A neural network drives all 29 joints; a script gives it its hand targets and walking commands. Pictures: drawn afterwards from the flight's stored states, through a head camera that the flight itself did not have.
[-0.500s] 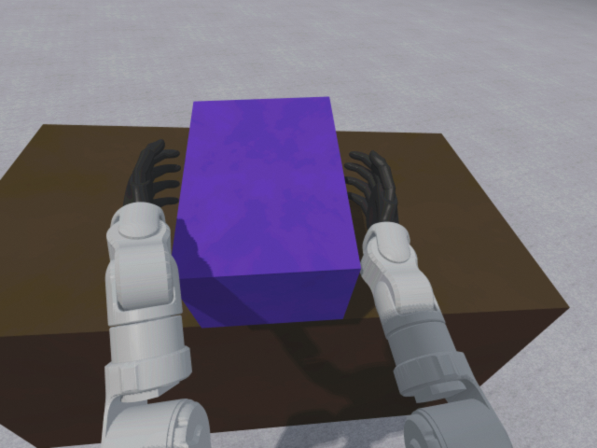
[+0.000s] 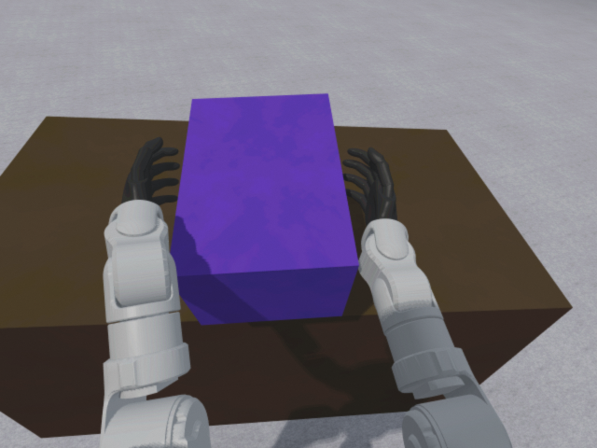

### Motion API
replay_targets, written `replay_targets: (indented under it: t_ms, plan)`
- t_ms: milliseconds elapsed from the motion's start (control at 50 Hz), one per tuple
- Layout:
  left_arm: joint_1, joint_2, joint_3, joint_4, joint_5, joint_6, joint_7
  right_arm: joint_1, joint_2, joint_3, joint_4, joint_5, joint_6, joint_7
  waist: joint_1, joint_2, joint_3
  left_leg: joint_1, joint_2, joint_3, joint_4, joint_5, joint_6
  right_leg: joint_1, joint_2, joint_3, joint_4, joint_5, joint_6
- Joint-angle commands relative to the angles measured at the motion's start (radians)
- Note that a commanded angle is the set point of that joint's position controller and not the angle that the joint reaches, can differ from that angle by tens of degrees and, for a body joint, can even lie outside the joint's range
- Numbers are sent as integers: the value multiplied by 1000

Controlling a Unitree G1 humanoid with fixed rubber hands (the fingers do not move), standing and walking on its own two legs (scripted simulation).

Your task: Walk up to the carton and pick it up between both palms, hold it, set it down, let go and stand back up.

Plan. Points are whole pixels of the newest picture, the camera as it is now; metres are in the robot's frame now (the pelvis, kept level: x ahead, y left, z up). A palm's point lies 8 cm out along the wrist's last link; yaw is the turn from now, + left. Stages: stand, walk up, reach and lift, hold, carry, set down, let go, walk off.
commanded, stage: hold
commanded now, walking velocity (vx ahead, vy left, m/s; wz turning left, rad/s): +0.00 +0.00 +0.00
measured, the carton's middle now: (266, 206) +0.41 +0.00 +0.11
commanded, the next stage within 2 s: set down in 0.64 s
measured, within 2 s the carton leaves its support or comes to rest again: neither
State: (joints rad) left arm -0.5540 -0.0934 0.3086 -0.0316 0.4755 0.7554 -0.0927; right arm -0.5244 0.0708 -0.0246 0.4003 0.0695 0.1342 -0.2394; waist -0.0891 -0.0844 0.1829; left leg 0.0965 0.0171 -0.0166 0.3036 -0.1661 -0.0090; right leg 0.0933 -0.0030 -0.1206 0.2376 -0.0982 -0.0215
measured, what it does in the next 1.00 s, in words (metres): stands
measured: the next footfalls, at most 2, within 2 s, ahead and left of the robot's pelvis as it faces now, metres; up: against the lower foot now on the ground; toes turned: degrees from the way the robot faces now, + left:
none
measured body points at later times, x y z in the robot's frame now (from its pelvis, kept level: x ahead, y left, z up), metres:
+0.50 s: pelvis +0.00 +0.00 +0.00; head -0.02 +0.03 +0.45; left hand +0.37 +0.16 +0.17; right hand +0.36 -0.14 +0.16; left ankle +0.02 +0.12 -0.75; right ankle +0.04 -0.10 -0.75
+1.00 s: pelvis +0.01 +0.00 +0.00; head -0.02 +0.03 +0.45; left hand +0.38 +0.16 +0.17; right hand +0.37 -0.14 +0.17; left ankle +0.02 +0.12 -0.75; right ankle +0.04 -0.10 -0.75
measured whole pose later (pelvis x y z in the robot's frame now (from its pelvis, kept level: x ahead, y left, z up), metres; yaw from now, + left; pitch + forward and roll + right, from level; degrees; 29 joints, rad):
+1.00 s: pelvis +0.01 +0.00 +0.00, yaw +0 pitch -11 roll +0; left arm -0.56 -0.11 0.31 0.10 0.46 0.58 -0.07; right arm -0.51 0.10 -0.13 0.44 -0.04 -0.01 -0.19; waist -0.06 -0.06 0.13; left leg 0.06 0.01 -0.01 0.30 -0.17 0.00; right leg 0.05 -0.01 -0.12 0.25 -0.12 -0.01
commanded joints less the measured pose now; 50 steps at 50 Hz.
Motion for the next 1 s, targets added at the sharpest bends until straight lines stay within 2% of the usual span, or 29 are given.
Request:
replay_targets:
  t_ms: [0,660,760,880,940,980]
  plan:
    - [-505,-356,-389,-90,-172,-69,-148,-642,347,351,-255,34,-71,143,-14,95,-377,-57,-35,98,-41,196,12,197,18,-29,7,94,27]
    - [-501,-361,-390,-91,-169,-70,-146,-646,343,349,-257,33,-79,147,-10,96,-378,-55,-32,100,-42,204,11,196,21,-30,7,85,23]
    - [-489,-375,-406,-62,-175,-99,-145,-675,352,338,-278,12,-118,147,-2,97,-384,-76,-32,101,-45,142,19,182,14,-33,6,66,25]
    - [-445,-406,-389,86,-158,-186,-143,-675,355,247,-219,-82,-215,166,22,92,-322,-170,-26,111,-102,-74,44,135,-3,-41,-5,-67,31]
    - [-427,-418,-388,134,-156,-234,-139,-649,360,216,-173,-119,-258,171,25,83,-316,-180,-27,112,-107,-89,44,128,-5,-42,-8,-66,38]
    - [-419,-426,-400,148,-161,-265,-135,-631,366,215,-149,-132,-285,169,22,75,-332,-174,-28,110,-99,-61,38,138,-4,-42,-3,-16,44]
